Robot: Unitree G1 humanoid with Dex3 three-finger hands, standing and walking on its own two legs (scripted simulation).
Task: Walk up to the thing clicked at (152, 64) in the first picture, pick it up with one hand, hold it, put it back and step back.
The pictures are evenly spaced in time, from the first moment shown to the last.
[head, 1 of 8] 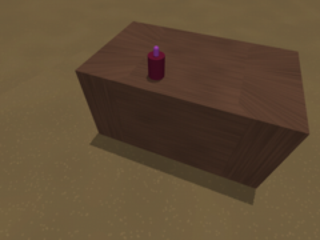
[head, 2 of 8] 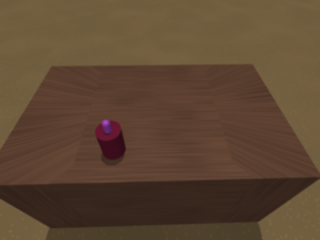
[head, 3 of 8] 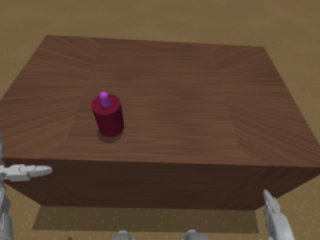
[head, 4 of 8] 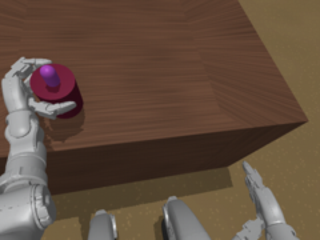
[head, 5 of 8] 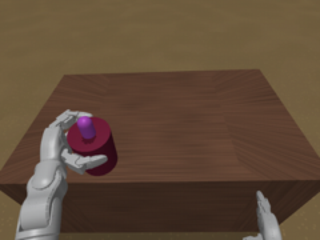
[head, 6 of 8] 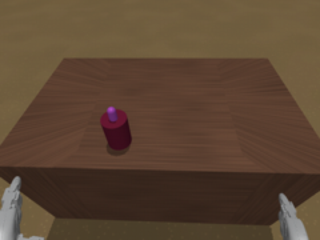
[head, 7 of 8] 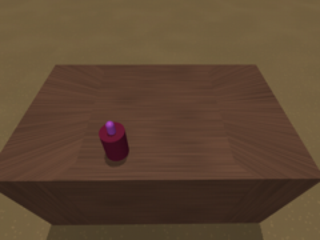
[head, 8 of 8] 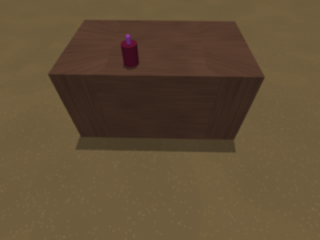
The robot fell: no
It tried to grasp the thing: yes
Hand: left
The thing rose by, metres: 0.22
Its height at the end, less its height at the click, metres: +0.00
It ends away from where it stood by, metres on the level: 0.02
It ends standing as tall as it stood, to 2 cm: yes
